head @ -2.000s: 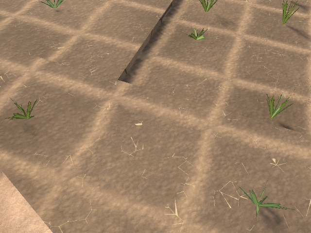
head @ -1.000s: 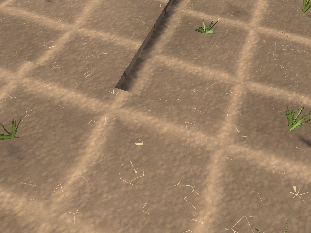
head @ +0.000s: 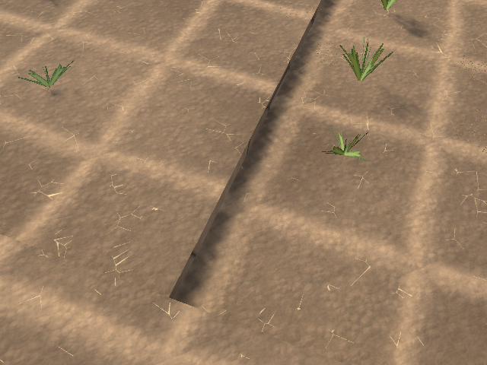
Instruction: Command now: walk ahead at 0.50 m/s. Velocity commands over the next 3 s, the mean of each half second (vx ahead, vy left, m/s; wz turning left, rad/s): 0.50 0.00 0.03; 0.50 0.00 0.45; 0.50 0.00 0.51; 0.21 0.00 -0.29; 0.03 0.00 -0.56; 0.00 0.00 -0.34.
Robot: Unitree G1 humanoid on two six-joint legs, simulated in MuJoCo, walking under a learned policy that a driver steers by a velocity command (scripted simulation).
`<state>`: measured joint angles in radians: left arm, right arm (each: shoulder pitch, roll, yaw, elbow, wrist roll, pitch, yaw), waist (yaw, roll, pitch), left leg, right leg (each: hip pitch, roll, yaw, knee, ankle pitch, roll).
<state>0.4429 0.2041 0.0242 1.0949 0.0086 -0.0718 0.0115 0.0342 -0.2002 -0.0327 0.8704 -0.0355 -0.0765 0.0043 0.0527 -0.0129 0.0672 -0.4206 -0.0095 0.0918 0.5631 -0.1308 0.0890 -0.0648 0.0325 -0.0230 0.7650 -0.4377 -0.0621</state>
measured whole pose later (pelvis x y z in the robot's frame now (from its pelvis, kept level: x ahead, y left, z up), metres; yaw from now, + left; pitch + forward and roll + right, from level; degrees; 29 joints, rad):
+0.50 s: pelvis +0.26 -0.01 +0.00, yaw +1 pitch +0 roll +1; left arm -0.01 0.19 0.02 0.86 0.03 -0.07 -0.02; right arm 0.47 -0.18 -0.03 1.08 -0.02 -0.08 -0.02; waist -0.07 -0.01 0.06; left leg 0.05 -0.06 0.05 0.42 -0.43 0.06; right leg -0.41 0.01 -0.06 0.51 -0.12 -0.09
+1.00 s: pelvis +0.48 +0.02 +0.00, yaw +16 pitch -1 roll -2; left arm 0.43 0.22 0.05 0.98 0.04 -0.11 0.02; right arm 0.08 -0.23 -0.07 0.89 -0.05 0.01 0.05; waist 0.05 0.03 0.05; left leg -0.63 0.09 0.03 0.87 0.03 0.10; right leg 0.10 0.00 -0.31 0.31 -0.40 0.00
